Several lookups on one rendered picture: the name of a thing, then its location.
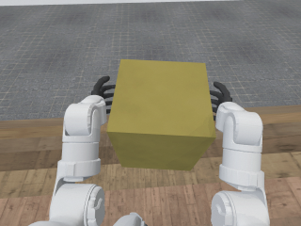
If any robot left thigh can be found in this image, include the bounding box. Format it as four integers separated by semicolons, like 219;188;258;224
113;215;146;226

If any left robot hand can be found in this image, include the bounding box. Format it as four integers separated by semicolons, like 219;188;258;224
91;75;116;114

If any left robot upper arm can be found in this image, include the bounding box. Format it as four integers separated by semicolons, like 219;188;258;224
28;184;105;226

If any carton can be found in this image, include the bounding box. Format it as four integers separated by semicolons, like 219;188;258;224
106;59;216;171

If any right robot hand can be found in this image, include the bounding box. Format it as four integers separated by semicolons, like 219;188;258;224
209;81;232;121

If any right robot upper arm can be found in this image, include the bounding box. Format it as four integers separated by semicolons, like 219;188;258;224
211;190;269;226

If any left robot shin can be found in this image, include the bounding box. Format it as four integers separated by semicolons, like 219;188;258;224
130;212;142;219

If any robot right forearm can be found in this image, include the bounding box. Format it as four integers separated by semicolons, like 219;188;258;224
215;102;270;226

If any robot left forearm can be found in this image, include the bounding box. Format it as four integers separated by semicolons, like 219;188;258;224
49;95;107;218

